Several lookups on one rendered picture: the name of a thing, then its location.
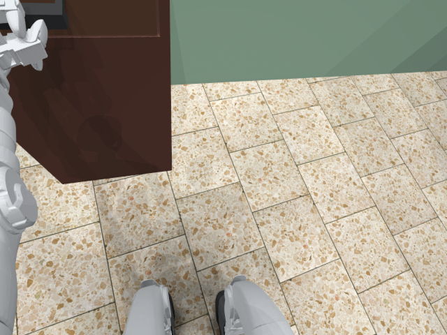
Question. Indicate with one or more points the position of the right robot shin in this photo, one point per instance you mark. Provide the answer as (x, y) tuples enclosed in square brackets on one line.
[(233, 328)]

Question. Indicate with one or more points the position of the robot left forearm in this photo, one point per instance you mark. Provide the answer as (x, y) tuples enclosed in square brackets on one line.
[(7, 128)]

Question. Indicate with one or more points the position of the cabinet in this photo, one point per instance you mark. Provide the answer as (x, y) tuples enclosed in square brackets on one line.
[(101, 106)]

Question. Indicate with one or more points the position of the left robot hand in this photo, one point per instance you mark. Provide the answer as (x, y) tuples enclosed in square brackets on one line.
[(22, 46)]

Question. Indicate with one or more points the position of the robot left upper arm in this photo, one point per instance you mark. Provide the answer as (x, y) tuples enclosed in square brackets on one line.
[(18, 210)]

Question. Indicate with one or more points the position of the handle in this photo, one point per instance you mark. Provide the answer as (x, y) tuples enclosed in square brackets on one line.
[(53, 14)]

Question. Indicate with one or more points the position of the drawer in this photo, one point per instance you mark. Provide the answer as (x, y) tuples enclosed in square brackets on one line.
[(105, 17)]

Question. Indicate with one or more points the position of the left robot thigh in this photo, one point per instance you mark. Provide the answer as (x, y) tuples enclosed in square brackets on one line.
[(149, 309)]

